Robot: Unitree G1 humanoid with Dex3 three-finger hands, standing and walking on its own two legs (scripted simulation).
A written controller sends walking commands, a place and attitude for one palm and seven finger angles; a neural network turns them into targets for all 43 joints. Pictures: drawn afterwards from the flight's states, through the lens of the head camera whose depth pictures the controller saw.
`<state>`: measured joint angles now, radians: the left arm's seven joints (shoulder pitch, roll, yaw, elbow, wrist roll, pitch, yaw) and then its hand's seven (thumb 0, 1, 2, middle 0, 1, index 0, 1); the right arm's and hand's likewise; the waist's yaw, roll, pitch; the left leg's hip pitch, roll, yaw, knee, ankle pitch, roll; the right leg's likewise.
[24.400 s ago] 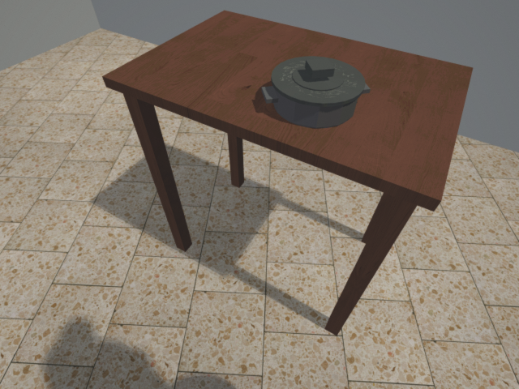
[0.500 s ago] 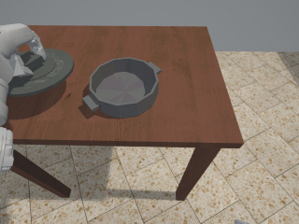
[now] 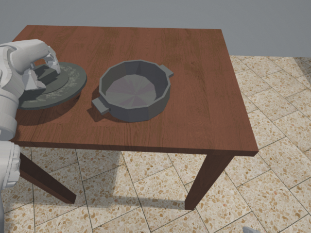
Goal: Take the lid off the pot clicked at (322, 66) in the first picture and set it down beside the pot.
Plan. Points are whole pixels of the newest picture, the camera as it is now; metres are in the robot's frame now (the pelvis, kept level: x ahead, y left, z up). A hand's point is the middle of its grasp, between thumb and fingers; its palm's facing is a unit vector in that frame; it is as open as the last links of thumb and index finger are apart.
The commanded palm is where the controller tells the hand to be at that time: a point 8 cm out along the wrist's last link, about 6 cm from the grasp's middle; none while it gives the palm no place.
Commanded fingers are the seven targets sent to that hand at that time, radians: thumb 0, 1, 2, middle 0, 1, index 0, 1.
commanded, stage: lower the lid onto the table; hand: left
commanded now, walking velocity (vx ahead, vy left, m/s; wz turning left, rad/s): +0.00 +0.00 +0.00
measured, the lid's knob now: (43, 74) +0.48 +0.29 +0.15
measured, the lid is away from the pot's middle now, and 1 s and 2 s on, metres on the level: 0.23 0.23 0.24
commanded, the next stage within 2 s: open the fingers wide in 0.86 s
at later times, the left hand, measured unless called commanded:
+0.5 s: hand (41, 85) +0.45 +0.28 +0.14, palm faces -0.43 -0.10 -0.90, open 8.7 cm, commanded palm +0.46 +0.29 +0.21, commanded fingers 0.00 0.42 1.25 -0.88 -0.87 -0.86 -0.84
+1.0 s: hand (44, 86) +0.46 +0.29 +0.13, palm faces -0.44 -0.09 -0.90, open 8.7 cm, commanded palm +0.47 +0.28 +0.18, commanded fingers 0.00 0.38 1.21 -0.84 -0.87 -0.82 -0.84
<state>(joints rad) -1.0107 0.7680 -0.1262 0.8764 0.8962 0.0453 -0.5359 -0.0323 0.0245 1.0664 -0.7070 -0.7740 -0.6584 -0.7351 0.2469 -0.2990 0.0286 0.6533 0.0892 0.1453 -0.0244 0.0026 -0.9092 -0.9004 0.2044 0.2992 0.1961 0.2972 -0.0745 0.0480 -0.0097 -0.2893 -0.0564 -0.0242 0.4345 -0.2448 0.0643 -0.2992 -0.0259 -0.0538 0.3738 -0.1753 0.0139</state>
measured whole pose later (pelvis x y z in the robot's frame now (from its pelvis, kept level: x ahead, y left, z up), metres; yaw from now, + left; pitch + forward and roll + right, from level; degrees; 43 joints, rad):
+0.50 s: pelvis +0.00 +0.00 +0.00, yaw -1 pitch +7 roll -1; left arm -0.99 0.78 -0.09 1.00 0.91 -0.04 -0.50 -0.03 0.03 1.07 -0.70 -0.77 -0.65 -0.74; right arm 0.28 -0.30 0.02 0.68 0.09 0.16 -0.04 0.00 -0.91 -0.90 0.20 0.30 0.20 0.30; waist -0.10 0.04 -0.01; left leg -0.32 -0.05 -0.01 0.47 -0.26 0.06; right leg -0.33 -0.02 -0.04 0.40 -0.18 0.01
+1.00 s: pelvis -0.01 +0.00 -0.01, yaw -2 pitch +9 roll -2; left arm -1.08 0.78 -0.13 1.14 0.94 -0.05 -0.45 -0.03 -0.01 1.00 -0.74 -0.83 -0.69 -0.79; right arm 0.31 -0.30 0.03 0.68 0.09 0.18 -0.05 0.00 -0.91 -0.90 0.21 0.30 0.20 0.30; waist -0.11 0.04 -0.05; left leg -0.42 -0.04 0.00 0.56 -0.30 0.07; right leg -0.44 -0.01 -0.03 0.49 -0.21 0.02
